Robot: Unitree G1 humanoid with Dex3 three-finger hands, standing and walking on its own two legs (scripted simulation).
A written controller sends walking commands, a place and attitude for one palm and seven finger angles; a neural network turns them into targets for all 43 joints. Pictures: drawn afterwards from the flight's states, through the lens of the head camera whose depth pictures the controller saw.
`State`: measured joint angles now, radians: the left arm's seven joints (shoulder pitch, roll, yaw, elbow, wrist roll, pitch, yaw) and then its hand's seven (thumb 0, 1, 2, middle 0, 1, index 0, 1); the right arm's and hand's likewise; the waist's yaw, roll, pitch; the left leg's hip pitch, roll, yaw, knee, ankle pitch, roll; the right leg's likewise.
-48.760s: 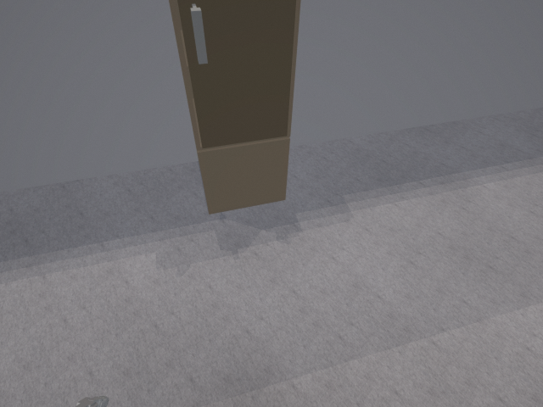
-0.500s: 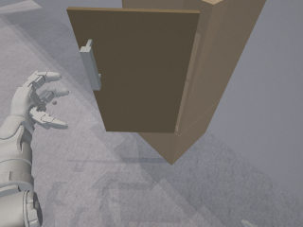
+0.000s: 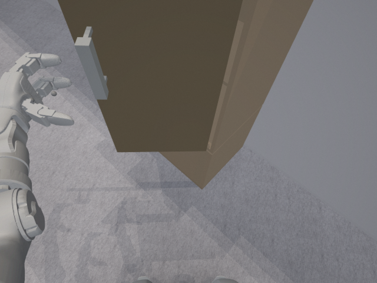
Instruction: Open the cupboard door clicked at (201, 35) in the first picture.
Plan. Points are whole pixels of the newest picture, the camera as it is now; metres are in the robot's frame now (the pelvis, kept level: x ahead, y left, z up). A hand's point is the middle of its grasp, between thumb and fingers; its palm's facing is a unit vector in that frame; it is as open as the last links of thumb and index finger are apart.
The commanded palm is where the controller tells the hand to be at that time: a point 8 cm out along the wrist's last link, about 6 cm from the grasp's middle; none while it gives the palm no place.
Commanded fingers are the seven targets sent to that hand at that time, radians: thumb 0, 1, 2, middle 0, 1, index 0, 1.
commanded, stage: move the hooked fingers beside the handle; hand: left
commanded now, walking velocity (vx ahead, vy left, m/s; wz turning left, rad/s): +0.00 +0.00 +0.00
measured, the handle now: (95, 64) +0.56 +0.20 +0.12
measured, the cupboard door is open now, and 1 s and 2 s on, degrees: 45 45 45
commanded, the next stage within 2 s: slide the fingers in behind the handle in 1.22 s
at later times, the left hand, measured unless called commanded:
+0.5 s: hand (64, 71) +0.53 +0.25 +0.12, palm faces -0.01 -1.00 +0.01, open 14.0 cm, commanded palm +0.51 +0.30 +0.12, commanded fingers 0.00 -0.50 0.30 -0.30 -1.20 -0.30 -1.20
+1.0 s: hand (62, 77) +0.51 +0.25 +0.12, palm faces +0.01 -1.00 +0.02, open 14.0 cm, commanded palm +0.49 +0.30 +0.12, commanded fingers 0.00 -0.50 0.30 -0.30 -1.20 -0.30 -1.20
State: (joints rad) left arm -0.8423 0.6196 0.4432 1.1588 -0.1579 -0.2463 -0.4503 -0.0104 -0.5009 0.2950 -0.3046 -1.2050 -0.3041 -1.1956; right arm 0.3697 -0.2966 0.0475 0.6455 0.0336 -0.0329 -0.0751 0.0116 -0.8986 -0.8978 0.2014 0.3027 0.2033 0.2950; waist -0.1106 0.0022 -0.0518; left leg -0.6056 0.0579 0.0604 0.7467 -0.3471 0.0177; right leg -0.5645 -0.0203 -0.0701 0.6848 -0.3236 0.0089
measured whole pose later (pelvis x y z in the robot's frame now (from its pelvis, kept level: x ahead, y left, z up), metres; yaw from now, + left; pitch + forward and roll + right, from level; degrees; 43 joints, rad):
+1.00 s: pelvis +0.02 +0.00 -0.01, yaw -1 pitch +16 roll -3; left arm -0.93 0.68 0.47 1.21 -0.13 -0.24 -0.43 -0.01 -0.50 0.30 -0.30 -1.20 -0.30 -1.20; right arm 0.40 -0.29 0.04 0.61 0.02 0.08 -0.04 0.01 -0.90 -0.90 0.20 0.30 0.20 0.29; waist -0.14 0.01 -0.08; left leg -0.69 0.08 0.05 0.80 -0.40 0.01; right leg -0.64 0.00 -0.07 0.71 -0.35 0.01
